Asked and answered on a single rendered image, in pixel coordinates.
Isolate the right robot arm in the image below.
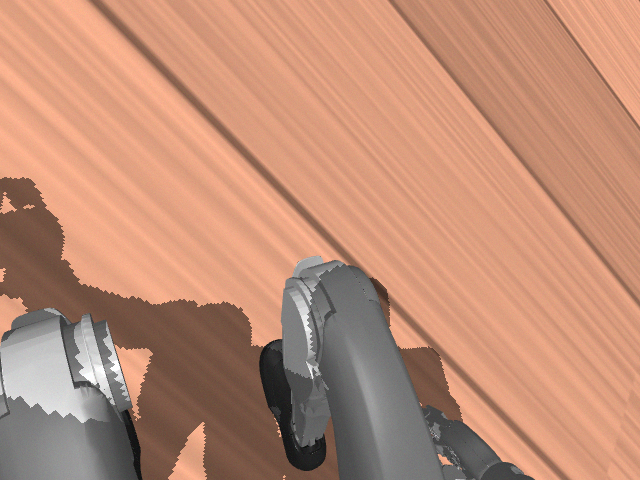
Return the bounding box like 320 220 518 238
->
481 462 535 480

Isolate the right robot hand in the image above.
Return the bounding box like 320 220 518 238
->
422 405 503 480

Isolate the left robot foot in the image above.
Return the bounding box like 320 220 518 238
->
121 409 142 480

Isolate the right robot foot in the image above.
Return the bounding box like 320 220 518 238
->
259 339 326 471

